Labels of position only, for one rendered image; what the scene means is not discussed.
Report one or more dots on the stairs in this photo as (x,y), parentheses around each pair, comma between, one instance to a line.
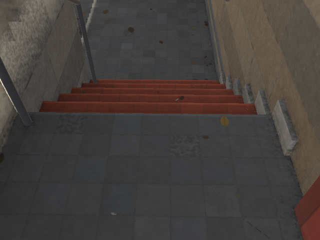
(151,96)

